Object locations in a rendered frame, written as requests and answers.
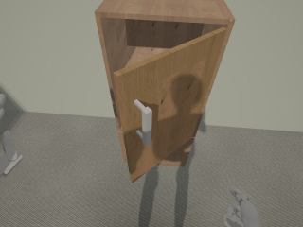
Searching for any handle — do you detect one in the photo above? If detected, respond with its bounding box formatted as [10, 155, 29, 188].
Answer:
[134, 99, 152, 147]

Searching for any cupboard door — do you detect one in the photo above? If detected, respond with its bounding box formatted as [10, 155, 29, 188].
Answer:
[113, 27, 227, 183]

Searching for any right robot hand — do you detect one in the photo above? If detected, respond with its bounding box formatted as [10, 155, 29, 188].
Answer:
[224, 185, 262, 227]

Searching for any left robot hand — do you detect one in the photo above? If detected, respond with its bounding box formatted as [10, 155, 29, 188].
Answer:
[0, 93, 23, 178]

